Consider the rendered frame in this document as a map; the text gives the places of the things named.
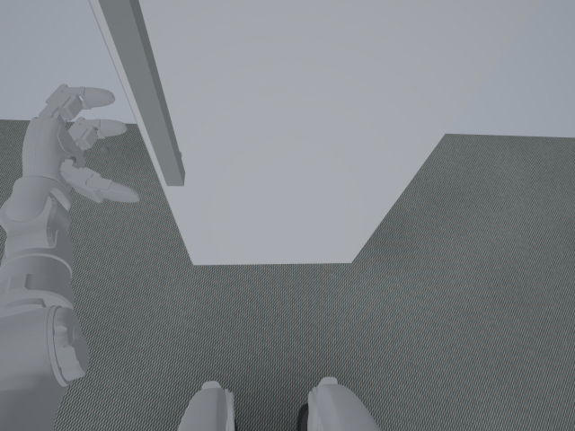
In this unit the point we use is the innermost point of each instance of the left robot thigh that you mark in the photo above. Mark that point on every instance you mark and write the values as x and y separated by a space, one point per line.
210 409

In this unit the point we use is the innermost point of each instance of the left robot hand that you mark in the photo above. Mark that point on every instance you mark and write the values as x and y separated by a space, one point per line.
47 144

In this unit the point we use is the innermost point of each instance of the robot left forearm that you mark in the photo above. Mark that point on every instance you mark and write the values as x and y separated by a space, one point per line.
37 264

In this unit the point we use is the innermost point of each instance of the fridge door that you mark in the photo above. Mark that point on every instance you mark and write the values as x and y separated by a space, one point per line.
301 122

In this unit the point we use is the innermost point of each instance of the right robot thigh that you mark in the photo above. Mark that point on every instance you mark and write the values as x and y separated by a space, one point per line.
334 407

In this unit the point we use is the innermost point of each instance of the handle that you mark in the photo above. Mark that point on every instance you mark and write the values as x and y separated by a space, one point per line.
128 30

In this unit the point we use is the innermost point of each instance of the left robot upper arm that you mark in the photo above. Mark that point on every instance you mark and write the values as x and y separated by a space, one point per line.
41 353

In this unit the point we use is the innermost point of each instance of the robot thigh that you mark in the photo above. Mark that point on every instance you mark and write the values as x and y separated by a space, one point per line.
210 409
334 407

